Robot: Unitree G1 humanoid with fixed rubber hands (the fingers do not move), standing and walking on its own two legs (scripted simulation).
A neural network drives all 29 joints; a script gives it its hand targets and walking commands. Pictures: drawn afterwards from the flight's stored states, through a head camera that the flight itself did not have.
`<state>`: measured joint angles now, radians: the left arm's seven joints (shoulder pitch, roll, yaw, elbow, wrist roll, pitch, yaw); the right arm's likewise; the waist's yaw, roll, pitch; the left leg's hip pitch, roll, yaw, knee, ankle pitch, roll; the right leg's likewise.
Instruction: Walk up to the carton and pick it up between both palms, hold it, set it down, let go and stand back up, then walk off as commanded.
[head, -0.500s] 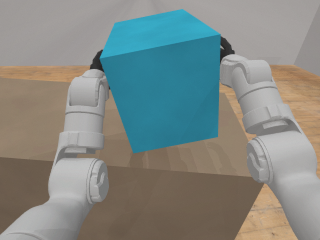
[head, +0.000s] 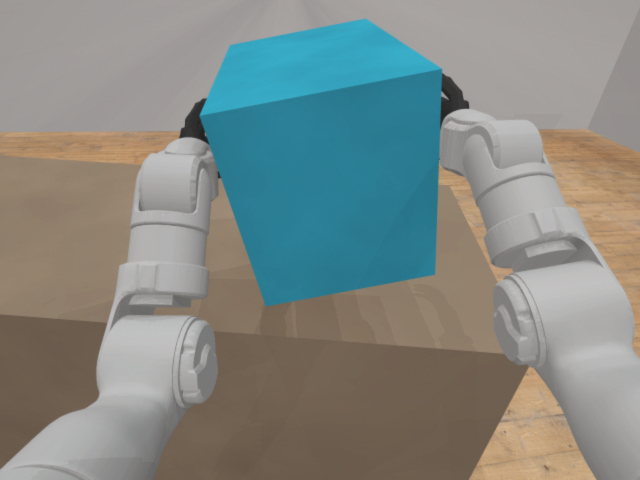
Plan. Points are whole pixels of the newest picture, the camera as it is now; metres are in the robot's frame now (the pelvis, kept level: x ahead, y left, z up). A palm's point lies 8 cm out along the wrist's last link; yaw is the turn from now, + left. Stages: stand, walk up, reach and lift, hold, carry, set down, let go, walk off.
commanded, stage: hold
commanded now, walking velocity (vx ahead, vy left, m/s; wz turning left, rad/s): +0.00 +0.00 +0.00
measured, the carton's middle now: (321, 147) +0.43 +0.04 +0.29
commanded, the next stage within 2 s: none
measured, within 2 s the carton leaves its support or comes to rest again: neither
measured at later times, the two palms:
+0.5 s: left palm (196, 156) +0.35 +0.19 +0.30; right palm (451, 134) +0.38 -0.11 +0.33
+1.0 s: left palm (197, 155) +0.35 +0.18 +0.30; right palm (450, 135) +0.38 -0.11 +0.33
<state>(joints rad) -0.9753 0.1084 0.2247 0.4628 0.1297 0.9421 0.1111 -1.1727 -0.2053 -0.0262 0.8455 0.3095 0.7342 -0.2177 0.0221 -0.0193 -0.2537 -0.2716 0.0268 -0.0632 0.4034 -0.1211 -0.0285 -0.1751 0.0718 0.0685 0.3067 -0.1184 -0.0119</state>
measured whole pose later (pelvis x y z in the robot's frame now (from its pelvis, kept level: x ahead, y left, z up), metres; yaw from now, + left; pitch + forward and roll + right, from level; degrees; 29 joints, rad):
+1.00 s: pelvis +0.00 +0.00 +0.00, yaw +0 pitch -1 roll -2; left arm -1.00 0.11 0.23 0.51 0.13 0.93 0.12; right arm -1.18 -0.21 -0.03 0.89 0.31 0.71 -0.21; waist 0.02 -0.02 -0.25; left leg -0.27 0.03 -0.06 0.40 -0.12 -0.03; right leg -0.17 0.07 0.07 0.30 -0.12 -0.01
